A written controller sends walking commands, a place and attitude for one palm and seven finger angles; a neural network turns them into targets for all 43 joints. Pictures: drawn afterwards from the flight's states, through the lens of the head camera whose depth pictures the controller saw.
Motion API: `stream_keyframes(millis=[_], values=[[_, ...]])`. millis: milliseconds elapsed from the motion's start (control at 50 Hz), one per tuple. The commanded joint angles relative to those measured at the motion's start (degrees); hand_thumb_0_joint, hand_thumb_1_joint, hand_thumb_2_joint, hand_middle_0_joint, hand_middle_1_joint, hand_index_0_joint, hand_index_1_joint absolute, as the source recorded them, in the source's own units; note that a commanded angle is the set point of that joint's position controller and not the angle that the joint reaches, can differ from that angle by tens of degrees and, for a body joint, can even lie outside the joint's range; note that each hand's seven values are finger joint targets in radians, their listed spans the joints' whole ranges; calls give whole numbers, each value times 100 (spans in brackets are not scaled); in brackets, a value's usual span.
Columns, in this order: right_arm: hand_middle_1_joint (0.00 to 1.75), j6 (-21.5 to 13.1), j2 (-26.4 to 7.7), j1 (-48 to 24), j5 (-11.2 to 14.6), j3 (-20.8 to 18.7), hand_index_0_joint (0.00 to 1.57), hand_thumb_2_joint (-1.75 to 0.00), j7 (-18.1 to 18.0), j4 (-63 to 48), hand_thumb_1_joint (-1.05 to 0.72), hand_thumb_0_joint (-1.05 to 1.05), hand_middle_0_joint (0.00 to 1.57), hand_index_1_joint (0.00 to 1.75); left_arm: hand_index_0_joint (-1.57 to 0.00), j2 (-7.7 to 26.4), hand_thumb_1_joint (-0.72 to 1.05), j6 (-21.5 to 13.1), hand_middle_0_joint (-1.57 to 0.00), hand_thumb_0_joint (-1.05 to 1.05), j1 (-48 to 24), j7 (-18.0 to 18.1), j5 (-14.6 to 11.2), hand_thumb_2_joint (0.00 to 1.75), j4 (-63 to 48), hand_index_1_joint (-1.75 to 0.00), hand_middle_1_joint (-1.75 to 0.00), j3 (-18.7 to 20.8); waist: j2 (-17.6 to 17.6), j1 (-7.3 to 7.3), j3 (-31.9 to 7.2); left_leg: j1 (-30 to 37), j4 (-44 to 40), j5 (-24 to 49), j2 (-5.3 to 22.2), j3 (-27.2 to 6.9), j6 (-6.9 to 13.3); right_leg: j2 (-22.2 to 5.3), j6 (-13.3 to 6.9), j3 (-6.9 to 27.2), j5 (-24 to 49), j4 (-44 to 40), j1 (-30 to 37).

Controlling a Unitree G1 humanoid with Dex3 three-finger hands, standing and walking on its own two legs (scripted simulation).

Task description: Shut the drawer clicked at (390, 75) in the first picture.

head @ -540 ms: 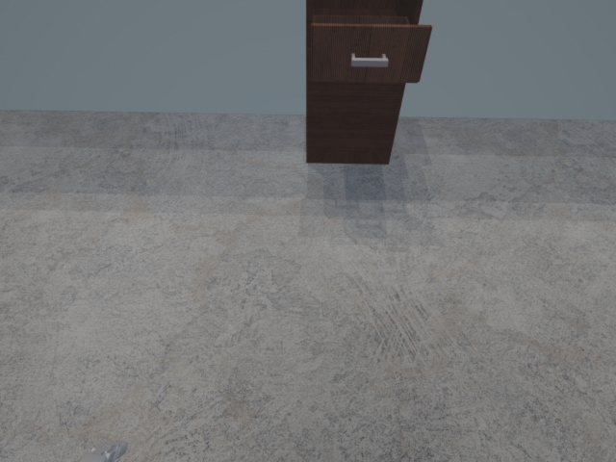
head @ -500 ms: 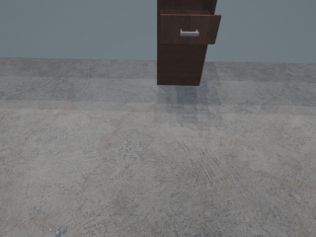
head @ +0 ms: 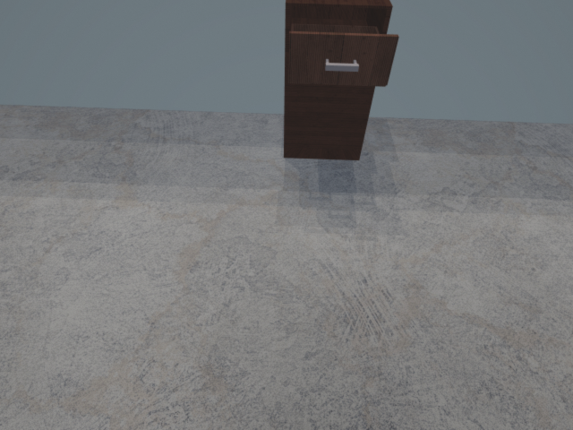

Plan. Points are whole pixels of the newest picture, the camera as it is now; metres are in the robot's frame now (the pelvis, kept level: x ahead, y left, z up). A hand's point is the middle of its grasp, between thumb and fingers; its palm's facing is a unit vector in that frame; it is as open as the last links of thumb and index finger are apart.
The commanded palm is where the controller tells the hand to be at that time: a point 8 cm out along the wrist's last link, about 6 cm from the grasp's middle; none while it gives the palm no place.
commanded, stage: stand and wait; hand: left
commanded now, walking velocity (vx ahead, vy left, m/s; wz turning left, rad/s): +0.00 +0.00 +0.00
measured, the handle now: (341, 64) +1.30 -0.12 -0.08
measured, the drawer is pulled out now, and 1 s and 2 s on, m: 0.29 0.29 0.29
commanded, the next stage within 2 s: look at it before walking up in 0.30 s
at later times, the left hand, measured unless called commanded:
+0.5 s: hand out of the picture +0.06 +0.24 -0.15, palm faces -0.04 -0.94 -0.33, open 7.4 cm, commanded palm none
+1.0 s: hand out of the picture +0.05 +0.25 -0.16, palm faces -0.05 -0.94 -0.33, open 7.4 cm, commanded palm none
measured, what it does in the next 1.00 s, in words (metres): stands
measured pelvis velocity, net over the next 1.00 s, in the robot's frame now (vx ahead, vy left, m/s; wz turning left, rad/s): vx -0.02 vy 0.00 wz -0.01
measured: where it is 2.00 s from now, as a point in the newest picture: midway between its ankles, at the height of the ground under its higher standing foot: outside the picture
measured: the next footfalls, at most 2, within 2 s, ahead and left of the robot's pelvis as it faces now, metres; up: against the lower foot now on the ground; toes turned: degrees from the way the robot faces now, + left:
left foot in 1.76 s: +0.34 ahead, +0.07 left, +0.00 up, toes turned -13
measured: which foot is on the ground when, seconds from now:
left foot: down 0.00-1.00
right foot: down 0.00-1.00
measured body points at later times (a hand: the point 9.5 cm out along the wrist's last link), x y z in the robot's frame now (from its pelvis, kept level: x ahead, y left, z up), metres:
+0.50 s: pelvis -0.02 +0.00 +0.00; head -0.02 +0.00 +0.45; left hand +0.06 +0.29 -0.13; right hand +0.05 -0.30 -0.13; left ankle -0.02 +0.13 -0.74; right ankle -0.02 -0.11 -0.74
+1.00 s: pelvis -0.02 +0.00 +0.00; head -0.01 +0.01 +0.45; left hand +0.05 +0.30 -0.13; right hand +0.05 -0.29 -0.13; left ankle -0.02 +0.13 -0.74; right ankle -0.02 -0.11 -0.74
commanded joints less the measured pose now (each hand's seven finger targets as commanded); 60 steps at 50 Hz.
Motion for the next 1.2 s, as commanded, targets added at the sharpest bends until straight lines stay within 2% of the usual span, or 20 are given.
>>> stream_keyframes(millis=[0,580,980,1020,1040,1080,1120,1140,1160,1180], values=[[30,-181,-1143,-328,12,-222,20,-90,-53,-356,-90,0,20,30,-20,1181,90,-138,-20,0,-303,61,-13,90,-363,-30,-30,263,-3,-9,-378,103,-337,1175,606,-408,248,-688,-182,560,1257,-441,38],[30,-182,-1128,-143,19,-201,20,-90,-11,-70,-90,0,20,30,-20,1151,90,-155,-20,0,-282,46,8,90,-186,-30,-30,238,-66,-21,-194,26,-578,626,609,-475,214,-677,-150,702,425,-808,-178],[30,-193,-1167,-139,35,-198,20,-90,-14,-23,-90,0,20,30,-20,1144,90,-164,-20,0,-224,48,3,90,-114,-30,-30,217,32,-22,-338,140,-610,904,665,-492,218,-672,-126,633,850,-738,-9],[30,-109,-526,182,-16,-66,20,-90,0,101,-90,0,20,30,-20,515,90,-44,-20,0,149,56,1,90,25,-30,-30,99,-8,-29,-346,224,-445,302,638,-277,109,-601,-68,677,187,-674,-181],[30,-66,-462,342,-29,-82,20,-90,7,105,-90,0,20,30,-20,455,90,20,-20,0,267,41,23,90,18,-30,-30,101,13,-32,-240,174,-403,-342,647,-219,111,-511,-88,752,-454,-607,-396],[30,-23,-600,455,-55,-168,20,-90,9,12,-90,0,20,30,-20,463,90,95,-20,0,330,-33,58,90,-133,-30,-30,168,130,-52,281,-138,-609,-1608,769,-344,216,-294,-143,781,-1366,-396,-969],[30,-30,-788,597,-54,-281,20,-90,-5,-132,-90,0,20,30,-20,387,90,92,-20,0,450,-101,77,90,-330,-30,-30,240,425,-69,531,-165,-833,-2272,1119,-726,449,-10,-146,581,-1472,266,-1471],[30,-58,-903,710,-39,-353,20,-90,-10,-194,-90,0,20,30,-20,289,90,67,-20,0,526,-131,74,90,-410,-30,-30,260,727,-89,446,33,-990,-2409,1447,-1052,650,138,-122,295,-1249,882,-1697],[30,-101,-967,784,-33,-419,20,-90,-22,-237,-90,0,20,30,-20,129,90,47,-20,0,491,-159,76,90,-507,-30,-30,284,959,-126,428,129,-1143,-2233,1851,-1262,879,164,-67,-73,-1001,1578,-1878],[30,-145,-927,866,-39,-454,20,-90,-23,-269,-90,0,20,30,-20,44,90,28,-20,0,345,-185,78,90,-625,-30,-30,305,1012,-172,450,239,-1180,-1760,2051,-1253,1046,-30,-35,-121,-1194,1930,-2088]])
